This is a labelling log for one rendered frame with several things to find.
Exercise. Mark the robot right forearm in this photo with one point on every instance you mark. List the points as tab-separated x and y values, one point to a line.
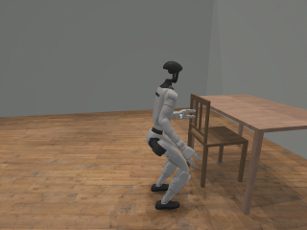
169	131

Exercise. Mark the robot left foot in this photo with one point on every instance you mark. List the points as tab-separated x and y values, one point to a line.
163	187

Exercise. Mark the table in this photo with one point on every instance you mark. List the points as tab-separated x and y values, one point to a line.
261	116

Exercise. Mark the robot right hand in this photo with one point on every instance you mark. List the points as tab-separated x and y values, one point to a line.
187	153

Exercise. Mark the right robot upper arm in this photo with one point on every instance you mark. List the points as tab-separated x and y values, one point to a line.
169	100

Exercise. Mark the chair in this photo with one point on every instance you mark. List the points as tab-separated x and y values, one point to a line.
213	136

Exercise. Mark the robot left hand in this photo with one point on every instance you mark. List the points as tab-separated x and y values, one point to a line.
183	113

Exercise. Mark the robot right foot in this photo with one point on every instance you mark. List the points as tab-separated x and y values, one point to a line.
170	205

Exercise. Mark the robot foot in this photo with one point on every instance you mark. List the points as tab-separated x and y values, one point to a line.
170	205
163	187

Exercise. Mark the robot left forearm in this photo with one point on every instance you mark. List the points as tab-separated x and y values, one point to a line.
175	114

